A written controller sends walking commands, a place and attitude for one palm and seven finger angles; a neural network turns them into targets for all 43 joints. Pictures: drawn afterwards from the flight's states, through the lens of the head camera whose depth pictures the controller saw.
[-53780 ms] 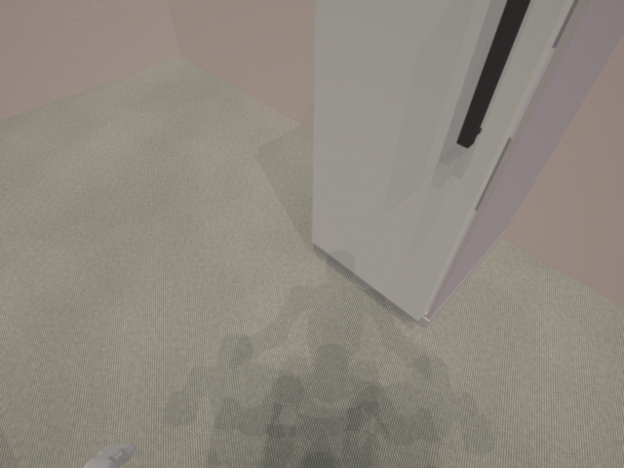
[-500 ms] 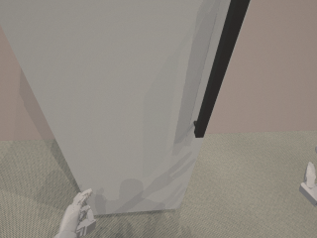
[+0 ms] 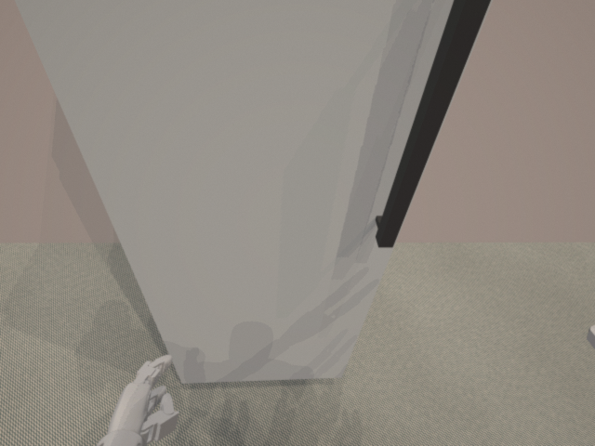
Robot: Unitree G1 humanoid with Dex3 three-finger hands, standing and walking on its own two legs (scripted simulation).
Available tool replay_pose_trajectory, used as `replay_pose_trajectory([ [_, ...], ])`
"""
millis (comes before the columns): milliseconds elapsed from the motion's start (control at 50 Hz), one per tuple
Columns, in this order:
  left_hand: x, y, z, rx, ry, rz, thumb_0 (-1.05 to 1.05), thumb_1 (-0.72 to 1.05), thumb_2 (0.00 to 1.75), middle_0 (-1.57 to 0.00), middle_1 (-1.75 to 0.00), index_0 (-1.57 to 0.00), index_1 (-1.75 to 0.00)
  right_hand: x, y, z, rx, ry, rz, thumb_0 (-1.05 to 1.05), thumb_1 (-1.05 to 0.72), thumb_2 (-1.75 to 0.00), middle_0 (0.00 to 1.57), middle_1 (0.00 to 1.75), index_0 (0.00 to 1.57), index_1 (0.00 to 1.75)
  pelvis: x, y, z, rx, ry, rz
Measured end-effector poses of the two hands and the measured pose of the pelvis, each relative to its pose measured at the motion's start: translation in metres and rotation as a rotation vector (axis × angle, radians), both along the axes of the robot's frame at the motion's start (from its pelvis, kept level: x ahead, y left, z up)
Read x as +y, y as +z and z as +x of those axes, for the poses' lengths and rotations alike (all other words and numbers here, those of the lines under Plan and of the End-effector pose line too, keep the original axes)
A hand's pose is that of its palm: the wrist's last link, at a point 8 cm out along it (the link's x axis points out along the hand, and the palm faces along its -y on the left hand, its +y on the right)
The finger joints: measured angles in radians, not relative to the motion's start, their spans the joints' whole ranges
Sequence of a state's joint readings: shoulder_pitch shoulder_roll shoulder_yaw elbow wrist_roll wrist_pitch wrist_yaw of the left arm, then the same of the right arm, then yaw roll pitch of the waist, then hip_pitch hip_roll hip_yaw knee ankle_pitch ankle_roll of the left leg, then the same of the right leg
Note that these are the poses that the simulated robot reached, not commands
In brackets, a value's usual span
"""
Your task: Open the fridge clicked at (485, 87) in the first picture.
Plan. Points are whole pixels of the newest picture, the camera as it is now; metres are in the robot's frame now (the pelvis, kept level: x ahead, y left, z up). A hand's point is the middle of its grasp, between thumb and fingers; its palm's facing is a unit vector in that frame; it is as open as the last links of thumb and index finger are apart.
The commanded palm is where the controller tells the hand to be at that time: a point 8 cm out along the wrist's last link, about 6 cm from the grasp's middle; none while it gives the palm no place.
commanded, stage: step back with the hand held close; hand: right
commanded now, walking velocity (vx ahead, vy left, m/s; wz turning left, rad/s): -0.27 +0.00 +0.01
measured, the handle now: (421, 116) +0.45 -0.14 +0.26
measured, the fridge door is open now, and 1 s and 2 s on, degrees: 0 0 0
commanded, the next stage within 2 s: stop stepping back and stand still in 1.12 s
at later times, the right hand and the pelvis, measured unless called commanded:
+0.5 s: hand out of the picture +0.14 -0.28 +0.16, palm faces +0.47 +0.78 -0.41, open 7.4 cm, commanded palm +0.08 -0.31 +0.17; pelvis -0.06 -0.01 -0.02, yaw +0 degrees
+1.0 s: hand out of the picture +0.08 -0.26 +0.15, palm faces +0.38 +0.82 -0.43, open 7.4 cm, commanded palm +0.00 -0.31 +0.17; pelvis -0.14 -0.01 -0.01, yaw +0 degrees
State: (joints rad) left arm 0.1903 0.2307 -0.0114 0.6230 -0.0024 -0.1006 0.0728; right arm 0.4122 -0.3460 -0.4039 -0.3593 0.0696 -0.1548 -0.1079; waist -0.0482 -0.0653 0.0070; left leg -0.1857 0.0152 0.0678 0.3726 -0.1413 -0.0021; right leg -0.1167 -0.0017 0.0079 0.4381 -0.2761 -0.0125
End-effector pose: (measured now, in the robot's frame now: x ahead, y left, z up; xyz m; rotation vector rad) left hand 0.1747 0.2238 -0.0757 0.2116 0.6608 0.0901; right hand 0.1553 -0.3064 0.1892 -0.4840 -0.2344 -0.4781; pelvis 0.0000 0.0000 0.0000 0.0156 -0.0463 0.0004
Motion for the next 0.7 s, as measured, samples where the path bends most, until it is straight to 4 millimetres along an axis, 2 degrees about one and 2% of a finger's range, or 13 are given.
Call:
replay_pose_trajectory([
  [100,0.007,-0.003,-0.014,0.042,0.049,0.007,0.01,0.91,0.90,-0.20,-0.30,-0.21,-0.30,0.005,-0.014,0.001,0.087,0.048,-0.012,0.01,-0.89,-0.90,0.21,0.30,0.21,0.30,-0.006,-0.001,-0.009,0.035,0.008,-0.005],
  [200,0.010,-0.005,-0.032,0.083,0.096,0.022,0.01,0.91,0.90,-0.20,-0.30,-0.21,-0.30,0.005,-0.023,-0.010,0.141,0.086,-0.027,0.01,-0.89,-0.90,0.21,0.30,0.21,0.30,-0.010,-0.003,-0.019,0.044,0.008,-0.012],
  [380,0.002,0.000,-0.055,0.062,0.082,0.049,0.02,0.91,0.90,-0.20,-0.30,-0.21,-0.30,-0.008,-0.010,-0.040,0.013,0.060,-0.074,0.01,-0.89,-0.90,0.21,0.30,0.21,0.31,-0.011,-0.010,-0.042,0.031,0.009,-0.018],
  [520,-0.002,-0.003,-0.070,0.025,0.056,0.043,0.01,0.90,0.90,-0.21,-0.30,-0.21,-0.30,-0.006,-0.019,-0.059,-0.036,0.047,-0.042,0.01,-0.89,-0.90,0.21,0.30,0.21,0.30,-0.011,-0.017,-0.061,0.030,0.006,-0.009],
  [620,-0.002,-0.004,-0.091,0.064,0.054,0.069,0.01,0.90,0.90,-0.21,-0.30,-0.21,-0.30,-0.005,-0.023,-0.067,-0.056,0.075,-0.020,0.01,-0.89,-0.90,0.21,0.30,0.21,0.30,-0.015,-0.017,-0.073,0.043,-0.003,0.006],
  [700,-0.004,-0.003,-0.111,0.088,0.074,0.090,0.01,0.90,0.90,-0.21,-0.30,-0.21,-0.30,-0.012,-0.019,-0.072,-0.065,0.102,-0.053,0.01,-0.89,-0.90,0.21,0.30,0.21,0.30,-0.020,-0.017,-0.083,0.043,-0.012,0.019],
])
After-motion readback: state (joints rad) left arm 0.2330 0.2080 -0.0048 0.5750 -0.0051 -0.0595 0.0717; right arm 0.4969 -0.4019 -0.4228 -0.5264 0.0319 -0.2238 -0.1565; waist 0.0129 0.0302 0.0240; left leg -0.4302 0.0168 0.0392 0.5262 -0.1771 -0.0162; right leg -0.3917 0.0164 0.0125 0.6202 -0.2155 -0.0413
